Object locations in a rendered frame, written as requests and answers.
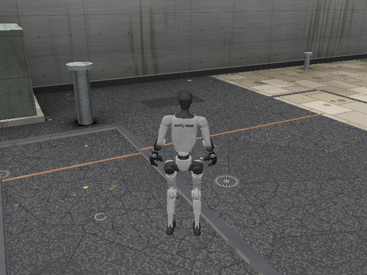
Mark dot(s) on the robot head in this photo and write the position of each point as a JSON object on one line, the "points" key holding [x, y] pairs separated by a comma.
{"points": [[185, 100]]}

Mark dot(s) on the robot right forearm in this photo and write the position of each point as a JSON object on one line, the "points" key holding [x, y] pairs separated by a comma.
{"points": [[211, 150]]}

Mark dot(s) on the robot left upper arm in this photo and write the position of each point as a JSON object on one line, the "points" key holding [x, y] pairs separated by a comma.
{"points": [[163, 129]]}

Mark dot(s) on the robot right foot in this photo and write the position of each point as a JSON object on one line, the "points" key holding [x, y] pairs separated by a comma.
{"points": [[196, 231]]}

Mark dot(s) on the robot left forearm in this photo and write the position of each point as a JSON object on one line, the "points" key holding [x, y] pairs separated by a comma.
{"points": [[156, 149]]}

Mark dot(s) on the robot right hand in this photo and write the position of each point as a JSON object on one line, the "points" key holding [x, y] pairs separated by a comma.
{"points": [[209, 158]]}

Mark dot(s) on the robot left hand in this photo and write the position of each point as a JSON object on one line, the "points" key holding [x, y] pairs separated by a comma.
{"points": [[157, 158]]}

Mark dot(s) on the robot right upper arm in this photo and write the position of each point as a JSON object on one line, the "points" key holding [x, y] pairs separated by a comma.
{"points": [[204, 130]]}

